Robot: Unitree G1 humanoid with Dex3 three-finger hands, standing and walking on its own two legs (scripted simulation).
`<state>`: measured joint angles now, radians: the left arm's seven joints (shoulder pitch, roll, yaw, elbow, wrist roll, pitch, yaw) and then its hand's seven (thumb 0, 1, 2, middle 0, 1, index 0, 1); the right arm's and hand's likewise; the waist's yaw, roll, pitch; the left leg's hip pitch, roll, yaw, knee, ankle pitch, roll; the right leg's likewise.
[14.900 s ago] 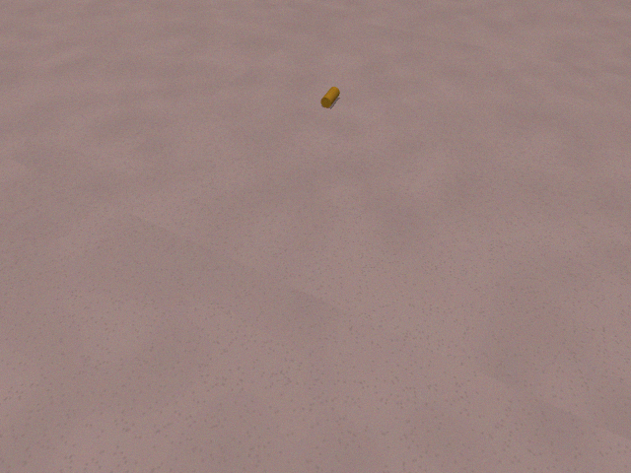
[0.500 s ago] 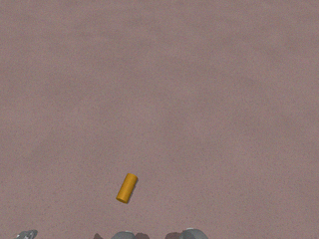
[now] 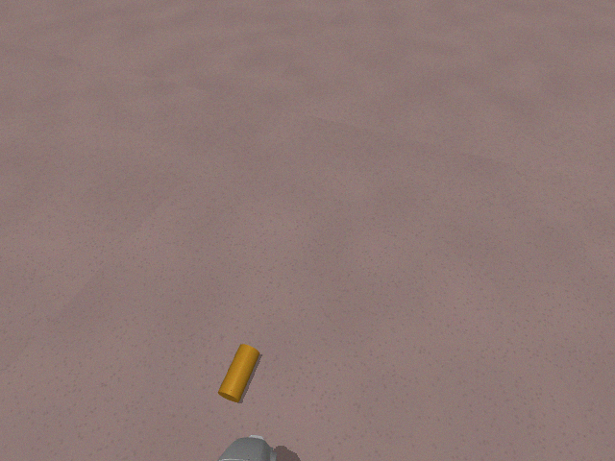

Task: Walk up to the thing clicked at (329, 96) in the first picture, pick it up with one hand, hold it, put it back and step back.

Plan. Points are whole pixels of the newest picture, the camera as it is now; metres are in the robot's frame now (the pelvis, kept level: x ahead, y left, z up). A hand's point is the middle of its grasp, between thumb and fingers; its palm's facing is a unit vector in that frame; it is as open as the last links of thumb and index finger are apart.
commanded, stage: walk up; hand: left
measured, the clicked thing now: (239, 372) +0.46 +0.24 -0.72
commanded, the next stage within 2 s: stand in 0.28 s
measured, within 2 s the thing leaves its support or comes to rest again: neither
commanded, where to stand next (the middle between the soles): +0.08 +0.01 m, yaw -1 degrees
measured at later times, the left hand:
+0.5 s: hand out of the picture +0.06 +0.28 -0.14, palm faces -0.02 -0.94 -0.33, open 7.4 cm
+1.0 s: hand out of the picture +0.08 +0.27 -0.13, palm faces -0.02 -0.94 -0.35, open 7.4 cm
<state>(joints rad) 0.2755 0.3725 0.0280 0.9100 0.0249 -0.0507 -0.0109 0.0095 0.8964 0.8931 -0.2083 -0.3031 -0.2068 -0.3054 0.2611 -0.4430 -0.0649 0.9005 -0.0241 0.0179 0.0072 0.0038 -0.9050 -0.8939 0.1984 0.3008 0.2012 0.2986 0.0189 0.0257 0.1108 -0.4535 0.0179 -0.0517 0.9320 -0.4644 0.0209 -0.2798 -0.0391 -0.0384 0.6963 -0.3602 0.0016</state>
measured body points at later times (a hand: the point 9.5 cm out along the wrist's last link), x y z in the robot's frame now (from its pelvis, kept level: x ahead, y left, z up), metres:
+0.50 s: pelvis -0.01 +0.02 +0.02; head +0.00 +0.02 +0.47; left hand +0.06 +0.32 -0.11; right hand +0.09 -0.28 -0.11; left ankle +0.04 +0.16 -0.72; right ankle +0.02 -0.12 -0.72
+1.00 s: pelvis +0.00 +0.01 +0.03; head +0.00 +0.02 +0.48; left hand +0.08 +0.32 -0.10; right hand +0.08 -0.29 -0.10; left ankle +0.04 +0.16 -0.72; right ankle +0.02 -0.12 -0.72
